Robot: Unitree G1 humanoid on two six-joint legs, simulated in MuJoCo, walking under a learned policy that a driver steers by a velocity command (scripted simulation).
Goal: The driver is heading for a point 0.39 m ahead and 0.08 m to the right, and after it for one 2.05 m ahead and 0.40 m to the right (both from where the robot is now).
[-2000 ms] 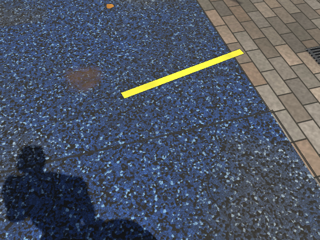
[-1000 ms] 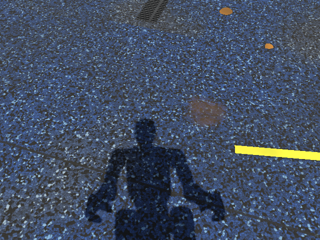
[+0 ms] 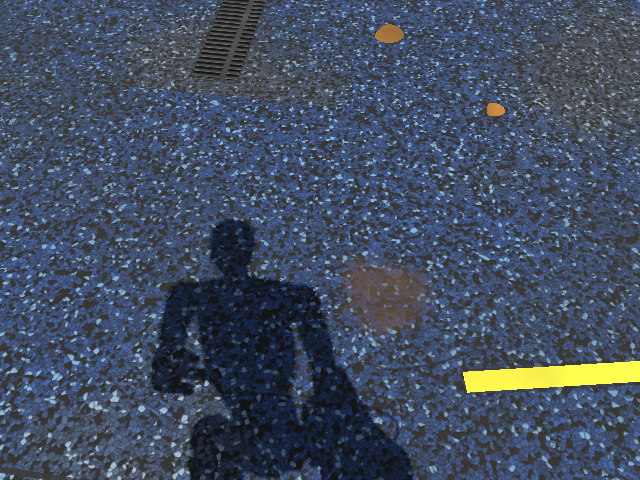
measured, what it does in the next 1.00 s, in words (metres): walks ahead, turning right: right foot, then left foot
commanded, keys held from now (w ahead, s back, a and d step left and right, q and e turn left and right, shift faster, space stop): w+e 0.26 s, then e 0.22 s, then no key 0.52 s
